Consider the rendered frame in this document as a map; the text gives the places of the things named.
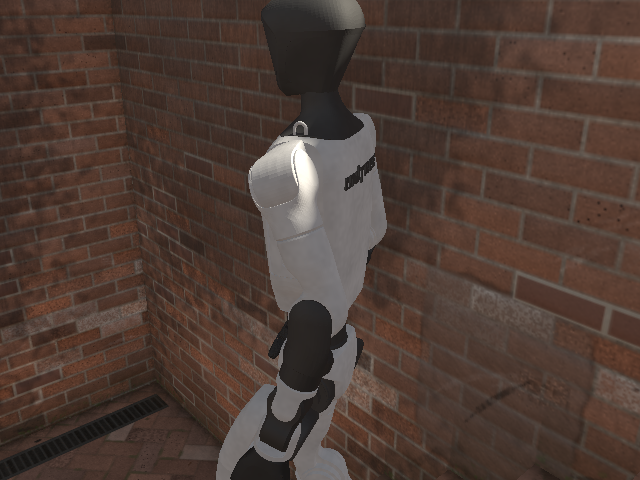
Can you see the right robot upper arm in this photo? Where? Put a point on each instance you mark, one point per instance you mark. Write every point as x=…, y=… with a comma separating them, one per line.
x=378, y=216

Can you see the left robot upper arm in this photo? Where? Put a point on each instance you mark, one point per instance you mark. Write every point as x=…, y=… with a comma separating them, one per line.
x=284, y=186

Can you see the robot right thigh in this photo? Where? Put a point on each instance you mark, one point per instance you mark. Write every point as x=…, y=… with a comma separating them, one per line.
x=312, y=461

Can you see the left robot forearm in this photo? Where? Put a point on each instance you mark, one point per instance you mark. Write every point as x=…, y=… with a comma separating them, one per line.
x=306, y=359

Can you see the robot torso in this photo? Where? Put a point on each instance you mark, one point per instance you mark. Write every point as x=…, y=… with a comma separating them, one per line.
x=345, y=170

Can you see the right robot hand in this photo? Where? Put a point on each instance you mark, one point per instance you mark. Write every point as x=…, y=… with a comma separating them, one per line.
x=277, y=344

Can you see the left robot hand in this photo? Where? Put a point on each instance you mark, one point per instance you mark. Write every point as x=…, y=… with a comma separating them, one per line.
x=251, y=466

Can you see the right robot forearm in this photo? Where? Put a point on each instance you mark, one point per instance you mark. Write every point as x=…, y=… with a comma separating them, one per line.
x=369, y=254

